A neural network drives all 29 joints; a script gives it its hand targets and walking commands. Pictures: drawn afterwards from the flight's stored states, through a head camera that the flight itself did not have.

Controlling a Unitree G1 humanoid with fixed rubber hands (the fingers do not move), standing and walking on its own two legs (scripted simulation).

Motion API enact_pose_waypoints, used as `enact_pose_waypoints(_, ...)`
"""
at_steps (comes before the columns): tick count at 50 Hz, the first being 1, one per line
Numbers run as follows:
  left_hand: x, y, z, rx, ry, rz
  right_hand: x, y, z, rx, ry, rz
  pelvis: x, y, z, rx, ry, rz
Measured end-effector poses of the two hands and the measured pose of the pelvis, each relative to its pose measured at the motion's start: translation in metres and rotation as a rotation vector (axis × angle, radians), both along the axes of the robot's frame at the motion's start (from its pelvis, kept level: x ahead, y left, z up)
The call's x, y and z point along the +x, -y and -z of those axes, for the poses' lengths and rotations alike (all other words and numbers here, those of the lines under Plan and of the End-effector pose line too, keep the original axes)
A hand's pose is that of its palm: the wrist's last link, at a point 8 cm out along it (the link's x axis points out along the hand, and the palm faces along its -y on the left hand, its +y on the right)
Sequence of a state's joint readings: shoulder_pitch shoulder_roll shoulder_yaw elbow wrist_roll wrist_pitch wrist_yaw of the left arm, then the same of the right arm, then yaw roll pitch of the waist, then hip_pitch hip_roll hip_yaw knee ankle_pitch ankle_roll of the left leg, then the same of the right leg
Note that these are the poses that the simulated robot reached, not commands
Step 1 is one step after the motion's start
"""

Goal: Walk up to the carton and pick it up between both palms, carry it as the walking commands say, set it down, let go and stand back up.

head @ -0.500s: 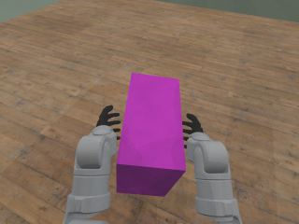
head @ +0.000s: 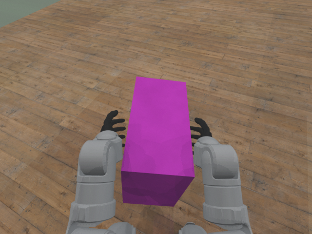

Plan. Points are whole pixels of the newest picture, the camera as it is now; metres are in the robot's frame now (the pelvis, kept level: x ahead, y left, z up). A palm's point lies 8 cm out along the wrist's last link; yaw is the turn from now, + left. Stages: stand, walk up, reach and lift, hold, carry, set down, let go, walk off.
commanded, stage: carry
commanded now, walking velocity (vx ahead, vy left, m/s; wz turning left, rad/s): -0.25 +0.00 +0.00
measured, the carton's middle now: (154, 141) +0.37 +0.01 +0.00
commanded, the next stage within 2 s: none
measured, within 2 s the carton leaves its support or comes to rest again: neither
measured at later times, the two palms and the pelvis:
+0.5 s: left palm (74, 194) +0.18 +0.16 +0.10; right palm (192, 191) +0.19 -0.07 +0.10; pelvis -0.13 +0.04 +0.00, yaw -2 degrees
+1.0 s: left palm out of the picture -0.03 +0.22 +0.09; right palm out of the picture -0.03 -0.01 +0.10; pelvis -0.34 +0.09 -0.01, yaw +0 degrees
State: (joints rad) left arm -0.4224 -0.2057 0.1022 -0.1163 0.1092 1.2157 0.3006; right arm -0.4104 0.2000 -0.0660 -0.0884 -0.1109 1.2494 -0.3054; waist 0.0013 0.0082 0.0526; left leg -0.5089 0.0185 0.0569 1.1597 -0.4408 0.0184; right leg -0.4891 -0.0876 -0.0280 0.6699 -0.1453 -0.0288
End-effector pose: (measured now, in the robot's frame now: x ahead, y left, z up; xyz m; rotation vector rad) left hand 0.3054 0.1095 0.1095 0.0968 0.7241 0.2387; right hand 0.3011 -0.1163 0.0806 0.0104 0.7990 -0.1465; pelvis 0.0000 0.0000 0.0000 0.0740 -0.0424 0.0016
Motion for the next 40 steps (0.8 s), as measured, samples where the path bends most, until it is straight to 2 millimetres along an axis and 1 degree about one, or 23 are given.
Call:
enact_pose_waypoints(3, -0.007, -0.005, 0.001, -0.012, 0.016, -0.004, -0.007, -0.005, -0.001, 0.000, 0.015, 0.011, -0.014, -0.004, -0.001, -0.002, -0.042, -0.008)
enact_pose_waypoints(6, -0.017, -0.015, 0.007, -0.030, 0.027, -0.005, -0.018, -0.014, 0.001, -0.008, 0.024, 0.019, -0.030, -0.013, 0.002, -0.013, -0.071, -0.012)
enact_pose_waypoints(9, -0.035, -0.030, 0.018, -0.052, 0.028, -0.008, -0.035, -0.029, 0.008, -0.024, 0.026, 0.019, -0.049, -0.025, 0.009, -0.032, -0.081, -0.014)
enact_pose_waypoints(11, -0.051, -0.042, 0.025, -0.075, 0.025, -0.015, -0.049, -0.040, 0.010, -0.046, 0.024, 0.012, -0.063, -0.034, 0.012, -0.029, -0.069, -0.015)
enact_pose_waypoints(14, -0.076, -0.057, 0.028, -0.092, -0.013, -0.013, -0.068, -0.052, -0.002, -0.046, 0.028, -0.004, -0.078, -0.043, 0.004, -0.062, -0.051, -0.007)
enact_pose_waypoints(18, -0.098, -0.069, 0.018, -0.114, -0.001, -0.044, -0.081, -0.064, -0.020, -0.061, 0.057, -0.034, -0.095, -0.044, -0.005, -0.098, -0.056, -0.029)
enact_pose_waypoints(21, -0.107, -0.067, 0.010, -0.096, 0.033, -0.050, -0.089, -0.064, -0.027, -0.045, 0.092, -0.027, -0.109, -0.043, -0.006, -0.091, -0.087, -0.016)
enact_pose_waypoints(24, -0.118, -0.054, 0.009, -0.070, 0.044, -0.027, -0.105, -0.051, -0.022, -0.015, 0.104, 0.006, -0.126, -0.042, -0.003, -0.068, -0.103, 0.016)
enact_pose_waypoints(28, -0.137, -0.029, 0.014, -0.029, 0.024, 0.025, -0.137, -0.025, -0.005, 0.029, 0.087, 0.063, -0.153, -0.037, 0.003, -0.044, -0.103, 0.060)
enact_pose_waypoints(31, -0.158, -0.019, 0.014, -0.030, -0.008, 0.047, -0.166, -0.016, 0.002, 0.033, 0.052, 0.077, -0.175, -0.034, -0.002, -0.037, -0.075, 0.061)
enact_pose_waypoints(33, -0.174, -0.020, 0.009, -0.029, -0.005, 0.046, -0.181, -0.016, -0.001, 0.037, 0.053, 0.071, -0.189, -0.034, -0.005, -0.029, -0.065, 0.054)
enact_pose_waypoints(35, -0.189, -0.024, 0.002, -0.025, 0.016, 0.033, -0.194, -0.021, -0.007, 0.043, 0.073, 0.061, -0.204, -0.035, -0.007, -0.023, -0.058, 0.037)
enact_pose_waypoints(38, -0.214, -0.035, -0.007, -0.020, 0.052, 0.008, -0.214, -0.032, -0.015, 0.053, 0.107, 0.046, -0.228, -0.040, -0.007, -0.017, -0.056, 0.012)
enact_pose_waypoints(40, -0.232, -0.044, -0.008, -0.015, 0.061, -0.003, -0.230, -0.041, -0.016, 0.055, 0.115, 0.039, -0.246, -0.046, -0.006, -0.017, -0.053, 0.003)
